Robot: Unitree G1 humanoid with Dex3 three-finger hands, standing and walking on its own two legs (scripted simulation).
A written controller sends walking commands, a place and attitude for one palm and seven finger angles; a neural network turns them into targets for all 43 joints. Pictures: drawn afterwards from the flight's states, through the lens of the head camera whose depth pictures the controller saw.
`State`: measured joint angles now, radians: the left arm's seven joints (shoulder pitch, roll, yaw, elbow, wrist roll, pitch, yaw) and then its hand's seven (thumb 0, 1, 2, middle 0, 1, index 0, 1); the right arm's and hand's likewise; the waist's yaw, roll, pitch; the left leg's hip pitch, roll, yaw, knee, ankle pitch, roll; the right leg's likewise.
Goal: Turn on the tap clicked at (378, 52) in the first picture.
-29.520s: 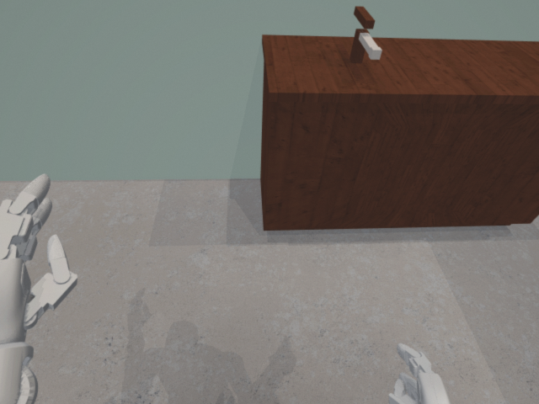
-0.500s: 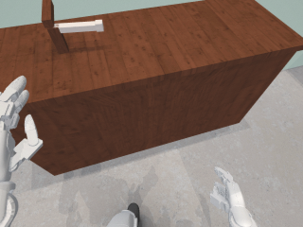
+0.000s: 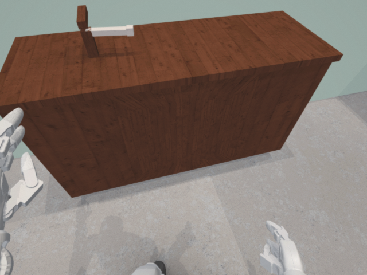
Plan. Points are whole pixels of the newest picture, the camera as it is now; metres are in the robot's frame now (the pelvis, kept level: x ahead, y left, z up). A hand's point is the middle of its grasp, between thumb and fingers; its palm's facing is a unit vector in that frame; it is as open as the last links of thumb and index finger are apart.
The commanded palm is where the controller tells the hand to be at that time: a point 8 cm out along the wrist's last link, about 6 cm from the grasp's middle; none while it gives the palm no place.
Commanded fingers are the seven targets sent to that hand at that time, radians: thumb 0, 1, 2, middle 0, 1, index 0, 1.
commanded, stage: stop stepping back and stand still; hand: left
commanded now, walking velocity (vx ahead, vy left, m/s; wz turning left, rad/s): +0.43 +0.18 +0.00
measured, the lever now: (130, 30) +0.88 +0.26 +0.10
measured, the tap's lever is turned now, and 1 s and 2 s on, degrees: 81 81 81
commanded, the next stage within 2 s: stand and check the lever's angle in 1.86 s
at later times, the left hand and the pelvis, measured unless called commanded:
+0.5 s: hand out of the picture +0.10 +0.24 +0.17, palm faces +0.53 -0.74 -0.41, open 7.4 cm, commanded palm +0.05 +0.27 +0.18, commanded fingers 0.00 0.90 0.90 -0.20 -0.30 -0.20 -0.30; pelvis -0.09 -0.02 -0.01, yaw +5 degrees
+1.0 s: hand (18, 256) +0.12 +0.22 +0.16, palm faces +0.48 -0.79 -0.39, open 7.4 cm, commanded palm +0.06 +0.27 +0.18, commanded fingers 0.00 0.90 0.90 -0.20 -0.30 -0.20 -0.30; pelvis -0.07 -0.03 +0.00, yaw +6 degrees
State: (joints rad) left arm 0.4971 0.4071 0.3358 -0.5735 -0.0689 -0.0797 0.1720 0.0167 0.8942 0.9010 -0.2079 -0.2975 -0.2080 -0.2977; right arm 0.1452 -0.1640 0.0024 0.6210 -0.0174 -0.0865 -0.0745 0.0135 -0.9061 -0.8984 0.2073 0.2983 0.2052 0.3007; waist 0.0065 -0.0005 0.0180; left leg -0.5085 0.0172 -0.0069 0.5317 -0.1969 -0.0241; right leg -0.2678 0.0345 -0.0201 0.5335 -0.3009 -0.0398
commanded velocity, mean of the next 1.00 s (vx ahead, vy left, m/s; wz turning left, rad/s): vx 0.14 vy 0.03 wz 0.00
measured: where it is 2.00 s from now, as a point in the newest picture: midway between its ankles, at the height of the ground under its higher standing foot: outside the picture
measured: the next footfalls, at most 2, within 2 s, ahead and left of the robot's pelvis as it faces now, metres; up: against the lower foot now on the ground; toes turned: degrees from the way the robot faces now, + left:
left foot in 0.28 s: -0.07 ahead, +0.15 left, +0.00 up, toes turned +8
left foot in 0.70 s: -0.02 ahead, +0.11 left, +0.00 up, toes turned +8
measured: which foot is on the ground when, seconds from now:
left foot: up 0.00-0.26, down 0.28-0.44, up 0.46-0.68, down 0.70-1.00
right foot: down 0.00-1.00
